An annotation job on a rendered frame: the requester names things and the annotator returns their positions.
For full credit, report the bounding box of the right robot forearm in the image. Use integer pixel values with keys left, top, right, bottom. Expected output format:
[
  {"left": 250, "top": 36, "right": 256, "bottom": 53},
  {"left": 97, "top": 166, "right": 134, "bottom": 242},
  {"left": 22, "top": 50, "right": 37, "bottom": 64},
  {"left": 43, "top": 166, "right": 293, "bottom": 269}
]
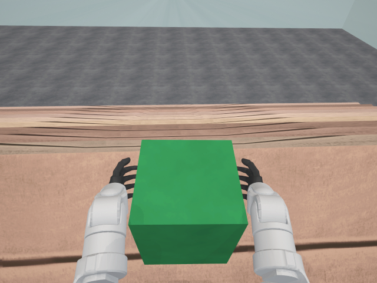
[{"left": 247, "top": 182, "right": 310, "bottom": 283}]

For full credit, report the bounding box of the carton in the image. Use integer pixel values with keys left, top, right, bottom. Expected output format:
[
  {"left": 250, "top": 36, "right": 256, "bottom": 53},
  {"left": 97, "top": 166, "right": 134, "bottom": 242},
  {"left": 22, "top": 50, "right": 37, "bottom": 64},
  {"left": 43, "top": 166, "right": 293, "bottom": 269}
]
[{"left": 128, "top": 140, "right": 248, "bottom": 265}]

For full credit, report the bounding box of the robot left hand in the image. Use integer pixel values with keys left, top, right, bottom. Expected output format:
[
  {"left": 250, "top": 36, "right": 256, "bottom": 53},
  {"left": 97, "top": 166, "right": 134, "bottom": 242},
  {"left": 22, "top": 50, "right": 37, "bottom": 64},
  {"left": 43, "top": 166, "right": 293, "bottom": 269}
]
[{"left": 109, "top": 157, "right": 137, "bottom": 199}]

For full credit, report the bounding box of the robot right hand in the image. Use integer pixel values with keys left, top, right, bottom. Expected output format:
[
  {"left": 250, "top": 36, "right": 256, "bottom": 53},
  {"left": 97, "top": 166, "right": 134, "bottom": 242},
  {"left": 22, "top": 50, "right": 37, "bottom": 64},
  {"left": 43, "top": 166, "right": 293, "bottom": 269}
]
[{"left": 237, "top": 158, "right": 263, "bottom": 200}]

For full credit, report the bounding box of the left robot forearm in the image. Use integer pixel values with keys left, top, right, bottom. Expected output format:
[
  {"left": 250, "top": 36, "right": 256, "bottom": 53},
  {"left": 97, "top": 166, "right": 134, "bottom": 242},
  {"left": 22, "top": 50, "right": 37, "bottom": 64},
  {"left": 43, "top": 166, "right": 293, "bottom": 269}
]
[{"left": 73, "top": 183, "right": 128, "bottom": 283}]

